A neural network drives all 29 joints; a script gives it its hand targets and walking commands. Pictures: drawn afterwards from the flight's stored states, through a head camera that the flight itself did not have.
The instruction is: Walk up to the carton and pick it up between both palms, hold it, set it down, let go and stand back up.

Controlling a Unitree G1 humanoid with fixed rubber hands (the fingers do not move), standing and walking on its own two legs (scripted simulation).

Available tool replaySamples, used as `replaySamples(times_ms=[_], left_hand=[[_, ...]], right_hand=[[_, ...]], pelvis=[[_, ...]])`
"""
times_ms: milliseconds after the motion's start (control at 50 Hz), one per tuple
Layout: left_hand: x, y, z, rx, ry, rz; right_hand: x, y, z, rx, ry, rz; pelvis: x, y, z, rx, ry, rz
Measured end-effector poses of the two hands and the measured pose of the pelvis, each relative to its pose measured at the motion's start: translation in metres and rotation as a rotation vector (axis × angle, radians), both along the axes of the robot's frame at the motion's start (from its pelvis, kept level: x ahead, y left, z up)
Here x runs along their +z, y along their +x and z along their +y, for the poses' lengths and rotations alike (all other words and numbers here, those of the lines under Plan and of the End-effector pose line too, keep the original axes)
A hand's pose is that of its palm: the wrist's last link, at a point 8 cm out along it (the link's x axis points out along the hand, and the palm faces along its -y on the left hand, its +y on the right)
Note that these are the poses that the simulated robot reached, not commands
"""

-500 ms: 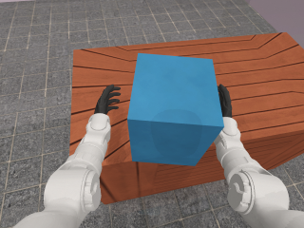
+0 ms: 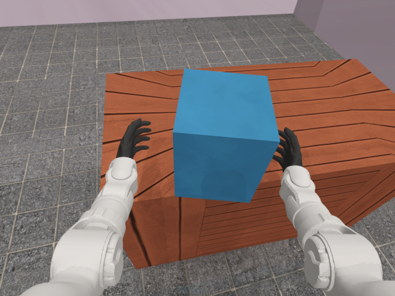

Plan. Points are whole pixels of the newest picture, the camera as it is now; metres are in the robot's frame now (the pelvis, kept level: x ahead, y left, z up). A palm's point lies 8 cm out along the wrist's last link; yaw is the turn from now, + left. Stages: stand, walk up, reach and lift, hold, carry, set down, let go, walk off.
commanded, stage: set down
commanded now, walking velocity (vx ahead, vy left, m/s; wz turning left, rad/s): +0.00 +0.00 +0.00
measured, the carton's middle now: (218, 139) +0.48 -0.04 +0.02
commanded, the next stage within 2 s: none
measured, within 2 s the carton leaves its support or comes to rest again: neither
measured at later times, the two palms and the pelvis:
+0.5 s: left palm (133, 184) +0.35 +0.15 +0.01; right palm (305, 191) +0.32 -0.22 +0.02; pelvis +0.01 -0.01 +0.00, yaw +1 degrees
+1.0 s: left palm (113, 239) +0.24 +0.18 -0.01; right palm (305, 228) +0.25 -0.20 +0.00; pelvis +0.01 -0.04 +0.01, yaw +1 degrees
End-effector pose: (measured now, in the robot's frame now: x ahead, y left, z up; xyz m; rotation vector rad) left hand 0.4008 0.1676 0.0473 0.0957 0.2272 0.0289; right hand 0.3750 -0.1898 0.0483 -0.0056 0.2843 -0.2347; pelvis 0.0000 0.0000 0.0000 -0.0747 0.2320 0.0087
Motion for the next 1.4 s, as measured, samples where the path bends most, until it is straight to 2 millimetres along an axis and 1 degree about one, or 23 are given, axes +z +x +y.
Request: replaySamples(times_ms=[100,220,340,440,540,640,760,880,1000,1060,1140,1200,1280,1400], left_hand=[[-0.011,-0.010,0.008,0.005,0.000,0.025],[-0.031,-0.024,0.003,-0.006,0.010,0.065],[-0.039,-0.034,-0.006,-0.006,-0.014,0.060],[-0.034,-0.044,-0.012,-0.014,-0.021,0.022],[-0.034,-0.062,-0.015,-0.035,-0.012,0.042],[-0.035,-0.079,-0.012,-0.046,0.014,0.071],[-0.039,-0.102,-0.005,-0.051,0.014,0.074],[-0.051,-0.132,0.006,-0.022,-0.008,0.097],[-0.056,-0.163,0.014,0.017,-0.025,0.114],[-0.058,-0.168,0.018,0.049,-0.035,0.136],[-0.048,-0.167,0.019,0.066,-0.036,0.094],[-0.042,-0.166,0.018,0.061,-0.035,0.076],[-0.045,-0.169,0.015,0.052,-0.036,0.104],[-0.056,-0.181,0.011,0.056,-0.032,0.193]], right_hand=[[-0.002,-0.008,0.005,0.002,-0.010,0.039],[-0.011,-0.015,0.004,0.003,0.014,0.056],[-0.019,-0.023,-0.008,-0.015,0.023,0.045],[-0.024,-0.038,-0.022,-0.024,0.032,0.011],[-0.031,-0.060,-0.031,-0.002,0.027,0.017],[-0.032,-0.072,-0.033,-0.002,0.033,-0.003],[-0.032,-0.086,-0.023,0.023,0.034,-0.018],[-0.039,-0.107,-0.012,0.011,0.052,0.014],[-0.046,-0.127,-0.011,0.016,0.031,0.059],[-0.047,-0.129,-0.011,0.027,0.025,0.074],[-0.038,-0.128,-0.010,0.045,0.028,0.037],[-0.035,-0.130,-0.011,0.046,0.032,0.029],[-0.043,-0.138,-0.016,0.039,0.037,0.069],[-0.059,-0.155,-0.026,0.023,0.041,0.149]], pelvis=[[-0.001,-0.008,0.002,0.001,-0.002,-0.018],[-0.001,-0.008,0.004,0.002,-0.003,-0.023],[0.000,-0.003,0.000,0.002,0.002,-0.025],[0.003,0.004,-0.008,0.004,0.013,-0.047],[0.006,0.009,-0.019,0.008,0.029,-0.102],[0.007,0.008,-0.025,0.011,0.038,-0.159],[0.008,0.006,-0.031,0.013,0.047,-0.214],[0.009,0.008,-0.035,0.014,0.053,-0.235],[0.009,0.008,-0.036,0.014,0.055,-0.246],[0.009,0.007,-0.036,0.014,0.055,-0.248],[0.009,0.008,-0.036,0.014,0.055,-0.247],[0.010,0.010,-0.037,0.014,0.057,-0.248],[0.010,0.013,-0.040,0.015,0.063,-0.258],[0.011,0.017,-0.044,0.015,0.069,-0.261]])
